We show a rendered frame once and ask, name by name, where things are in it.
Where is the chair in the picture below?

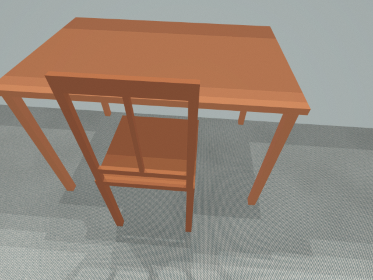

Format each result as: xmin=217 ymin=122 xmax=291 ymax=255
xmin=45 ymin=71 xmax=200 ymax=232

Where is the table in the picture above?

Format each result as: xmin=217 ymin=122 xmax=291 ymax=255
xmin=0 ymin=17 xmax=310 ymax=205

